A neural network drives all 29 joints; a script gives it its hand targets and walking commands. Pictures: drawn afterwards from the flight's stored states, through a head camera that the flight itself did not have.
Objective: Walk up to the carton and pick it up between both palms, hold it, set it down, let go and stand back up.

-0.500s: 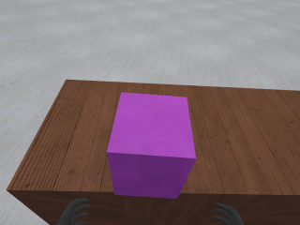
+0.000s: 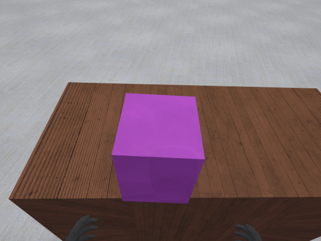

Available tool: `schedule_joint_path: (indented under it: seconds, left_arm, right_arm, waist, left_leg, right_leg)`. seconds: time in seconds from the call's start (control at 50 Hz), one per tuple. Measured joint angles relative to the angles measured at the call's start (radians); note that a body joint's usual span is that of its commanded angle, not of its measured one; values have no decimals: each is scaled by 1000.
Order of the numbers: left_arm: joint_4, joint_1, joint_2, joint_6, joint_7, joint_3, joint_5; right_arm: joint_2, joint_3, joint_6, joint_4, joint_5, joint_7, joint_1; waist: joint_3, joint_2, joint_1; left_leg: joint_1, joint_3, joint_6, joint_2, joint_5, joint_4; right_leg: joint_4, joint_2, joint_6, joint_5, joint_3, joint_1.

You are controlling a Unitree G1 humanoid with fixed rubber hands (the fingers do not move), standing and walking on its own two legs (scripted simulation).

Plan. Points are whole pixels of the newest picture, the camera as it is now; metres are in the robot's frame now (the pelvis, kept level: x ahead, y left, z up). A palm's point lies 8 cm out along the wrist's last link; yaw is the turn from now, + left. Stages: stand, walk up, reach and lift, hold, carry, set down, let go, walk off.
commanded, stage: set down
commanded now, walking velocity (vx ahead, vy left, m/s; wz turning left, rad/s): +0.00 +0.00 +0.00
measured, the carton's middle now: (157, 150) +0.39 +0.04 -0.01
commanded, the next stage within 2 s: let go in 0.66 s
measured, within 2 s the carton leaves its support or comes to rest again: neither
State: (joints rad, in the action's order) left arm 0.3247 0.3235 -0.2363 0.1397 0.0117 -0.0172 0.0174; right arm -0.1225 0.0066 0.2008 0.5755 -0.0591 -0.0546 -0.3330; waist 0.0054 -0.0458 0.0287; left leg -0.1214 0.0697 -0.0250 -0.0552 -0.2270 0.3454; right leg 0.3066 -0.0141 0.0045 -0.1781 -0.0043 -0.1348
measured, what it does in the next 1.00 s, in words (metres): stands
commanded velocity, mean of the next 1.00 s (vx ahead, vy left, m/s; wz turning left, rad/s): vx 0.00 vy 0.00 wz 0.00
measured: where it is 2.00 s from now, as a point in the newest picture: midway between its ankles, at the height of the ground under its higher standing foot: outside the picture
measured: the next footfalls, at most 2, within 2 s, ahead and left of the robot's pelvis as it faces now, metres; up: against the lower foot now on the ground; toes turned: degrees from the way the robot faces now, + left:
none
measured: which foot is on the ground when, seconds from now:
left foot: down 0.00-1.00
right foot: down 0.00-1.00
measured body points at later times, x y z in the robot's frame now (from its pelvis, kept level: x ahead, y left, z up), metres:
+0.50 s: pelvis -0.02 +0.00 +0.00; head -0.01 +0.02 +0.45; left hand +0.15 +0.22 -0.09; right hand +0.15 -0.22 -0.09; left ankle -0.03 +0.13 -0.75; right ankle -0.01 -0.12 -0.75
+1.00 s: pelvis -0.03 -0.01 -0.01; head -0.04 +0.01 +0.44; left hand +0.15 +0.21 -0.09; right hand +0.12 -0.24 -0.09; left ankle -0.03 +0.13 -0.75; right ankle -0.01 -0.12 -0.75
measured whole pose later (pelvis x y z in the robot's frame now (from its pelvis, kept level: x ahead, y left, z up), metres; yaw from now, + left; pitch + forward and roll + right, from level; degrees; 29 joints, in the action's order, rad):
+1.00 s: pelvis -0.03 -0.01 -0.01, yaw -1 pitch -2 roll +0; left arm 0.46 0.21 -0.21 0.16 -0.04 -0.05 0.02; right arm -0.14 -0.11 0.25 0.76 0.04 0.03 -0.20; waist -0.02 -0.04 0.01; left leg -0.15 0.08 -0.02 -0.06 -0.23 0.42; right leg 0.42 -0.01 0.01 -0.20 0.01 -0.19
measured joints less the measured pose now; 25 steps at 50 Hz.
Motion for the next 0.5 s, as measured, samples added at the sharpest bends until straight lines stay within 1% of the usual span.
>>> schedule_joint_path:
  seconds: [0.08, 0.16, 0.26, 0.34, 0.42, 0.5]
  left_arm:
    - [18, -19, 1, 33, -3, -3, -6]
    - [49, -56, 1, 87, -6, -13, -3]
    - [75, -114, 9, 160, -14, -25, -1]
    - [92, -153, 24, 205, -21, -19, -14]
    - [98, -168, 28, 226, -20, -17, -22]
    - [89, -171, 27, 230, -15, -18, -15]
  right_arm:
    - [9, -20, -28, 29, 19, 9, 12]
    - [13, -24, -69, 41, 24, 14, 31]
    - [23, -42, -132, 56, 41, 21, 86]
    - [20, -61, -169, 72, 53, 28, 133]
    - [3, -70, -185, 98, 46, 29, 173]
    - [-14, -69, -188, 99, 33, 35, 181]
  waist:
    - [9, 1, -4]
    - [8, 3, -8]
    - [-6, 0, -11]
    - [-23, 2, -11]
    - [-31, 8, -13]
    - [-36, 17, -9]
  left_leg:
    - [-3, -1, 1, 1, -1, 8]
    - [-8, -6, 2, 1, -4, 23]
    - [-23, -10, 2, 2, -5, 42]
    - [-27, -11, 3, 5, -1, 46]
    - [-27, -9, 3, 5, 3, 45]
    - [-28, -7, 4, 3, 7, 44]
  right_leg:
    - [9, 1, -1, -2, -1, -3]
    - [21, 1, -1, -5, -5, -5]
    - [43, 4, -1, -8, -8, -20]
    - [48, 6, -1, -6, -10, -24]
    - [48, 7, -2, -1, -7, -25]
    - [41, 4, -2, 8, -5, -25]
